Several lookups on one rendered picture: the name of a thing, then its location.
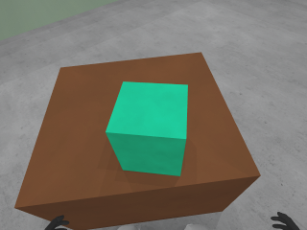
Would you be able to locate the carton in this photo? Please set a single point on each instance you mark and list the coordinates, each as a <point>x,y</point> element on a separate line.
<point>148,127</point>

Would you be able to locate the pedestal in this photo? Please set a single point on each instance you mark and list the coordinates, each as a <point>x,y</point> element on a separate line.
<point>74,171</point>

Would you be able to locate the right robot hand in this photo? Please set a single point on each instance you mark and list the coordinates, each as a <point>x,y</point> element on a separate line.
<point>290,225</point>

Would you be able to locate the left robot hand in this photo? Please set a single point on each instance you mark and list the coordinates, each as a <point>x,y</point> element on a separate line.
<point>58,221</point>

